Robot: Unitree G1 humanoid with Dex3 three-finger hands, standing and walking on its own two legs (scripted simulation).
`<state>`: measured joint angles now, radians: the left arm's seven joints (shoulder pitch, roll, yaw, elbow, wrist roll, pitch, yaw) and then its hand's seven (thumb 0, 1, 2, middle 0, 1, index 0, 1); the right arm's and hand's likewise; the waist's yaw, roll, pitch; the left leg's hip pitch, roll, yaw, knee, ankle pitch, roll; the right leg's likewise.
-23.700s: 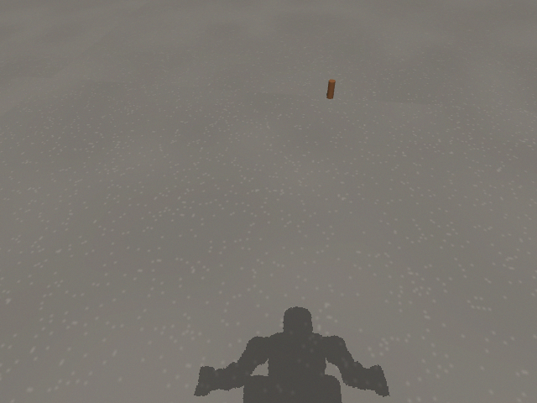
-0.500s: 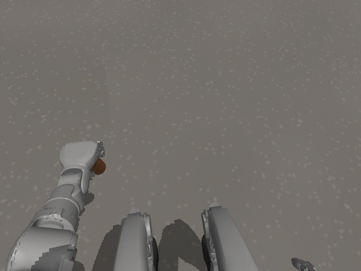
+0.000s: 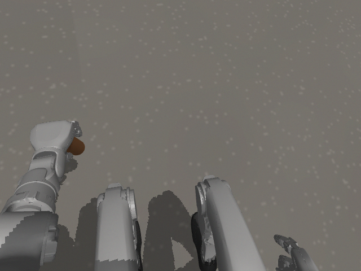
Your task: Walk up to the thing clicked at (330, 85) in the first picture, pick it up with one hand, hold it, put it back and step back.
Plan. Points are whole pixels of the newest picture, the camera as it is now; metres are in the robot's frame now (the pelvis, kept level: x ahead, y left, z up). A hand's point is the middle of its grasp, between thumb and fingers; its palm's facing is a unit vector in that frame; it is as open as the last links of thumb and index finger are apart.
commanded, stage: crouch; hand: left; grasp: from above
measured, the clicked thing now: (69, 143) +0.43 +0.27 -0.21
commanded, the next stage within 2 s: lower in 0.62 s
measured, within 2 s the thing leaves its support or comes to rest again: rests again in 1.88 s
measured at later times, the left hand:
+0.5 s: hand (71, 152) +0.41 +0.27 -0.23, palm faces -0.43 -0.05 -0.90, open 7.2 cm
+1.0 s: hand (77, 156) +0.41 +0.27 -0.28, palm faces -0.47 -0.07 -0.88, open 7.2 cm
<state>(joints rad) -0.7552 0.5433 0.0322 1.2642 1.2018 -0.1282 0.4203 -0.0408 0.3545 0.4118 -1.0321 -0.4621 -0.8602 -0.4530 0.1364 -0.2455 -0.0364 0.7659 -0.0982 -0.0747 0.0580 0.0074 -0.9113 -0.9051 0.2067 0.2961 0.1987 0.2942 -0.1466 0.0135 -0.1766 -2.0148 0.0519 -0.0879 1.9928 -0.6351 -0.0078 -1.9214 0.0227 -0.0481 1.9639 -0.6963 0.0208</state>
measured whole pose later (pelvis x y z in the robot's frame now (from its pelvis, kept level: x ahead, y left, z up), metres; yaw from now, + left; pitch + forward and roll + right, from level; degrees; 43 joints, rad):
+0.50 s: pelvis -0.01 +0.00 -0.06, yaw -2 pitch +35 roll -6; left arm -0.81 0.60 0.09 1.32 1.22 -0.16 0.43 -0.03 0.38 0.36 -1.03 -0.45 -0.87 -0.42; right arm 0.13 -0.24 -0.03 0.79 -0.12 -0.07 0.10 0.01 -0.92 -0.91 0.21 0.30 0.20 0.29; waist -0.16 0.00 -0.12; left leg -2.18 0.06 -0.11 2.19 -0.64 -0.01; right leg -2.09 0.04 -0.05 2.16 -0.69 0.03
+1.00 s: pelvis -0.02 +0.00 -0.10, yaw -3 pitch +33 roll -6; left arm -0.87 0.65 0.08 1.43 1.24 -0.21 0.43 -0.03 0.37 0.37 -1.03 -0.45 -0.88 -0.41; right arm 0.13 -0.26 0.01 0.80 -0.13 -0.08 0.11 0.01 -0.92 -0.91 0.21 0.30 0.20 0.29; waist -0.18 -0.02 -0.07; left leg -2.28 0.06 -0.13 2.32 -0.63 -0.01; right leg -2.18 0.05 -0.06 2.28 -0.69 0.03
